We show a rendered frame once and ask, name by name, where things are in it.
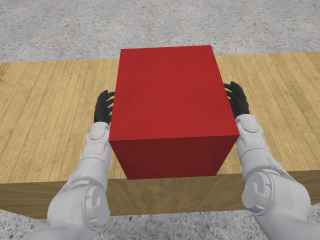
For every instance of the robot right upper arm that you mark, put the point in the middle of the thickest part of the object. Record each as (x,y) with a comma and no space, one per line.
(280,206)

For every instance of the right robot forearm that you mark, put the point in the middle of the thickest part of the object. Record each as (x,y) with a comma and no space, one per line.
(253,152)

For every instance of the pedestal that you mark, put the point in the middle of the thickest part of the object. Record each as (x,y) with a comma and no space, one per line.
(47,107)

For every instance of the robot left upper arm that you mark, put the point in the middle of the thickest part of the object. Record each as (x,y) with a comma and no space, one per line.
(77,214)

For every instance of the carton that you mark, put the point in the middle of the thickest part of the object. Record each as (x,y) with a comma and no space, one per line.
(171,115)

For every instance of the robot left hand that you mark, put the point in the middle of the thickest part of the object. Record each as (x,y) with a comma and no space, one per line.
(101,113)

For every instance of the robot right hand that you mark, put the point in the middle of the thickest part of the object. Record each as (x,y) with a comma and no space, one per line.
(238,101)

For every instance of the left robot forearm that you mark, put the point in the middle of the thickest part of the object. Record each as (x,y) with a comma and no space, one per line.
(94,163)

